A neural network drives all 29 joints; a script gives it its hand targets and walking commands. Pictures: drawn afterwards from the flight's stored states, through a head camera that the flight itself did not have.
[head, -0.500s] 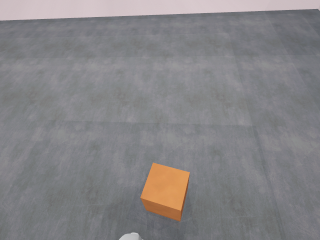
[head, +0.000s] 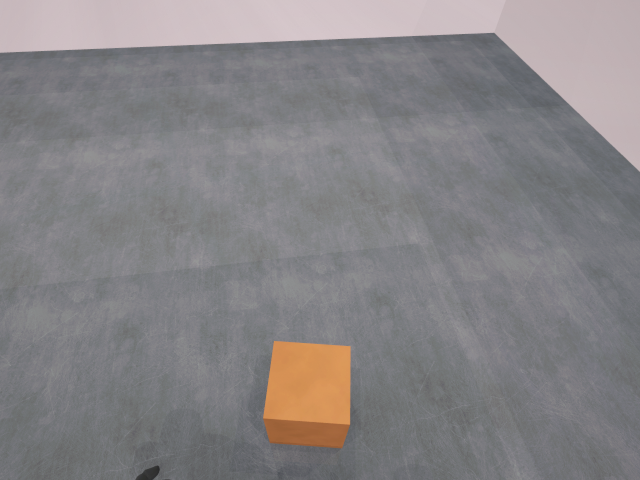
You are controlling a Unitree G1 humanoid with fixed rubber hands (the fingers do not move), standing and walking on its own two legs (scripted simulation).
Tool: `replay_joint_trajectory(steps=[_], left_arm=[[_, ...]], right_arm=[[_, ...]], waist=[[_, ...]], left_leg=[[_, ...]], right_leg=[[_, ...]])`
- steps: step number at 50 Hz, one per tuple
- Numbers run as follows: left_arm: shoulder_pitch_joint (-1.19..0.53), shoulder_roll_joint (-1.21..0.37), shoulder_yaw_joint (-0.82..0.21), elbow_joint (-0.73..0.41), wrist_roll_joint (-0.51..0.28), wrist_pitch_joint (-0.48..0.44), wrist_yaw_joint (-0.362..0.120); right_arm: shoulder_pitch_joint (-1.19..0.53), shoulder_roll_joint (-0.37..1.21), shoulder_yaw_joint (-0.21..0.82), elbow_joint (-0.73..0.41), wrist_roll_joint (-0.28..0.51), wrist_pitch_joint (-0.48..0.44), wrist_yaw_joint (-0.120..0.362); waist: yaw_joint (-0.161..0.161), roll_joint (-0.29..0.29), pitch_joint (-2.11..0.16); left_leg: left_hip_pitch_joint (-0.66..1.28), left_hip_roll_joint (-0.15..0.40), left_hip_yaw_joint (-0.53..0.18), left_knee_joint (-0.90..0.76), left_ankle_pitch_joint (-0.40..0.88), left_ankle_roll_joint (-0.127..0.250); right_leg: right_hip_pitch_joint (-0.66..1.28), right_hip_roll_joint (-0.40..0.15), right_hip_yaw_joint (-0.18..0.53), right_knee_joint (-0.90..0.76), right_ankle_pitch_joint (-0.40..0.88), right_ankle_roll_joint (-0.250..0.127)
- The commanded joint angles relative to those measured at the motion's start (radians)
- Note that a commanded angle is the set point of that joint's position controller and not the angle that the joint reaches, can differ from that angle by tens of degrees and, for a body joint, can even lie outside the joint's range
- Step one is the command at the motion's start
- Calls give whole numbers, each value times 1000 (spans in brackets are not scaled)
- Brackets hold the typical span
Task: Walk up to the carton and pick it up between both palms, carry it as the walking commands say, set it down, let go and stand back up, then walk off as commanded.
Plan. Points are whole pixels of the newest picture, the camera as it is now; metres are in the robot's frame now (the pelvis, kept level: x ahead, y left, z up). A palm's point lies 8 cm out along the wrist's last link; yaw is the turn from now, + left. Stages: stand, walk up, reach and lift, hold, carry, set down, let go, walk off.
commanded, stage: walk up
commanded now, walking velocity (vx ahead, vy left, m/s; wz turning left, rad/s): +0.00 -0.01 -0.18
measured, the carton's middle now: (308, 396) +0.43 +0.01 -0.65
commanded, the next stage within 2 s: stand in 1.98 s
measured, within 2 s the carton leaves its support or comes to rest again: neither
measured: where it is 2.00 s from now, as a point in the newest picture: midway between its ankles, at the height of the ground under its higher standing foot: outside the picture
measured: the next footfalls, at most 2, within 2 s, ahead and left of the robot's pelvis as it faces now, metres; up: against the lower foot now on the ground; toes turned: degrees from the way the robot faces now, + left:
right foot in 0.06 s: +0.02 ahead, -0.11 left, +0.00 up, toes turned -7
left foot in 1.72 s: +0.15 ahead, +0.14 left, +0.00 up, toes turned -16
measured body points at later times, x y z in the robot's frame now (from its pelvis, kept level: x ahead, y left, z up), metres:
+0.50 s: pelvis -0.01 -0.01 +0.00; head +0.00 -0.01 +0.45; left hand +0.05 +0.22 -0.15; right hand +0.00 -0.26 -0.15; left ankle +0.00 +0.10 -0.74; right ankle -0.04 -0.11 -0.74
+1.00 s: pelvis +0.00 +0.00 -0.01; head +0.02 -0.01 +0.44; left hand +0.10 +0.23 -0.15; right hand -0.02 -0.26 -0.16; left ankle +0.00 +0.10 -0.74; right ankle -0.04 -0.11 -0.74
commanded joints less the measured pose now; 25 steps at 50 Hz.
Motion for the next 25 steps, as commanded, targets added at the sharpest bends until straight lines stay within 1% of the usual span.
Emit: replay_joint_trajectory(steps=[1, 2, 3, 4, 5, 6, 7, 8, 9, 10, 11, 13, 14, 16, 18, 25], left_arm=[[62, 54, 5, -16, -2, -10, -2], [73, 58, 2, -11, 3, -18, -1], [82, 90, 7, -12, 17, -29, 3], [97, 137, 12, -17, 26, -42, 8], [57, 156, 7, -18, 16, -46, 6], [62, 125, -1, -7, 20, -49, 1], [56, 116, -6, 1, 20, -54, 2], [43, 113, -8, 6, 20, -55, 6], [34, 116, -11, 10, 16, -57, 11], [29, 109, -15, 16, 14, -60, 13], [27, 102, -19, 21, 13, -63, 13], [31, 90, -24, 27, 9, -67, 11], [36, 91, -25, 32, 9, -69, 11], [56, 94, -25, 45, 10, -74, 9], [68, 94, -26, 52, 12, -77, 8], [82, 73, -37, 68, 16, -77, 10]], right_arm=[[43, -170, -35, -13, -1, 8, -5], [41, -165, -35, -8, 1, 13, -4], [44, -147, -32, -10, 5, 13, 0], [40, -124, -27, -30, 6, 11, 7], [33, -69, -13, -28, 21, 17, 6], [8, -91, -19, -24, 7, 25, 4], [-3, -96, -24, -23, -1, 30, 7], [-3, -90, -24, -20, -4, 32, 12], [4, -92, -27, -19, -5, 33, 16], [24, -84, -25, -11, -4, 31, 19], [38, -82, -23, -2, -2, 28, 21], [39, -94, -25, 15, -1, 25, 22], [37, -93, -24, 21, 0, 23, 20], [34, -93, -24, 32, 2, 19, 15], [32, -94, -26, 39, 2, 17, 9], [37, -83, -34, 52, 1, 20, 3]], waist=[[30, 155, -54], [41, 135, -49], [39, 100, -60], [24, -20, -81], [13, -135, -48], [31, -107, -29], [31, -102, -6], [28, -99, 11], [21, -107, 24], [10, -100, 13], [3, -84, 7], [2, -26, 17], [3, -6, 24], [8, 15, 20], [10, 19, 14], [8, 20, 34]], left_leg=[[109, 271, -239, -88, 509, 99], [65, 252, -219, -82, 422, 62], [-19, 224, -196, -71, 311, 13], [-120, 159, -127, 14, 170, -31], [-113, 72, -46, 17, -9, -61], [-83, 63, -54, 37, -80, -65], [-87, 54, -55, 50, -87, -66], [-77, 56, -63, 44, -76, -65], [-53, 56, -64, 23, -33, -66], [-8, 61, -68, -14, 13, -65], [35, 68, -74, -46, 54, -62], [78, 86, -88, -73, 89, -50], [85, 94, -97, -84, 104, -45], [90, 102, -103, -93, 116, -39], [92, 103, -98, -90, 100, -39], [95, 111, -89, -82, -1, -32]], right_leg=[[23, -24, -2, -202, 105, -13], [98, -39, 9, -338, 237, -17], [209, -95, 62, -369, 322, -21], [289, -224, 200, -380, 426, -38], [193, -294, 250, -400, 508, -104], [158, -290, 258, -408, 456, -131], [141, -276, 258, -424, 387, -131], [125, -257, 244, -434, 350, -127], [103, -239, 226, -435, 350, -118], [91, -219, 203, -435, 334, -107], [74, -200, 187, -438, 305, -94], [47, -165, 163, -442, 241, -69], [46, -154, 154, -431, 253, -63], [61, -144, 143, -410, 304, -59], [63, -141, 142, -395, 320, -58], [-8, -127, 143, -366, 214, -54]])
